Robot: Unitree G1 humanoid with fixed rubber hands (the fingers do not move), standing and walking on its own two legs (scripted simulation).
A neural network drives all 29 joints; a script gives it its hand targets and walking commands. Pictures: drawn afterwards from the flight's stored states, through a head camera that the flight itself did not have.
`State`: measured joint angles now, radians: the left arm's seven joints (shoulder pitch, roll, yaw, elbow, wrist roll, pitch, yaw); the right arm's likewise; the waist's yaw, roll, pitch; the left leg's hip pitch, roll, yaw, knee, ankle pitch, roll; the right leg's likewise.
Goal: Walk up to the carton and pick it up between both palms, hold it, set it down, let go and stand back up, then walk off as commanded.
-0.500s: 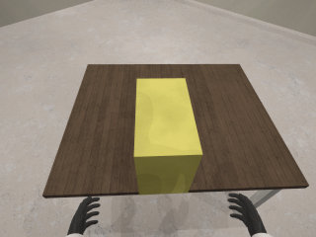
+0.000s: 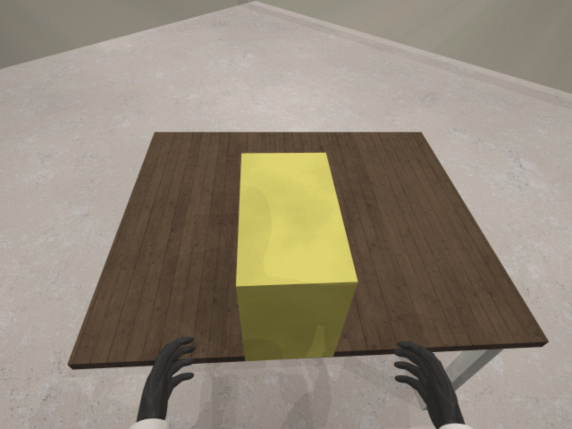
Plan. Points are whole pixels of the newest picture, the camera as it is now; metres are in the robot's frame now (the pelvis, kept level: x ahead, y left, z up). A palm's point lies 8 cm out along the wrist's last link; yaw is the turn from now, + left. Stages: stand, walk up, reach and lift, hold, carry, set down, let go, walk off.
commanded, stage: reach and lift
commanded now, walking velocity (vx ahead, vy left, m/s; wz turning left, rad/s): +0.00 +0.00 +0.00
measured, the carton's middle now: (286, 253) +0.45 +0.01 -0.06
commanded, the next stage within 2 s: none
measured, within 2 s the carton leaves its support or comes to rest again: neither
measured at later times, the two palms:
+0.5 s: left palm (175, 351) +0.23 +0.17 -0.02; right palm (421, 348) +0.24 -0.19 -0.02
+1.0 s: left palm (171, 294) +0.30 +0.18 +0.03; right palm (406, 285) +0.31 -0.17 +0.03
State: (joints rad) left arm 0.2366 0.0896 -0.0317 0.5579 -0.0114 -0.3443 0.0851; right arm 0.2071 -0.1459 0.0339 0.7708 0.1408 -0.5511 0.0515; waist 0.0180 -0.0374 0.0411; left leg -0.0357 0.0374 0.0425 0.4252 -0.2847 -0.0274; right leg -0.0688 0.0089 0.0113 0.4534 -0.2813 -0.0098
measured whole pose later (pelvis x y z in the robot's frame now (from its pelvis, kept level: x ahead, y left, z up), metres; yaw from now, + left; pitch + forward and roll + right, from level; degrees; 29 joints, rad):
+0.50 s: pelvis -0.01 -0.02 +0.00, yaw +0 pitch -3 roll +1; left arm -0.04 0.09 0.00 0.65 -0.05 -0.37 0.08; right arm -0.05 -0.11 0.08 0.80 0.18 -0.54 -0.04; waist 0.03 -0.05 0.07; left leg -0.12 0.05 0.03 0.43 -0.26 -0.05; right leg -0.16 0.02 0.00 0.50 -0.28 -0.03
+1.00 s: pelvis -0.01 +0.00 +0.01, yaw +0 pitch +0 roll +0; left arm -0.26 0.07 0.06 0.53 -0.04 -0.06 0.09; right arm -0.29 -0.16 0.06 0.72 0.20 -0.30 -0.09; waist 0.04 -0.03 0.04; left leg -0.16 0.05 0.03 0.39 -0.23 -0.03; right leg -0.18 0.03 0.02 0.38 -0.20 -0.01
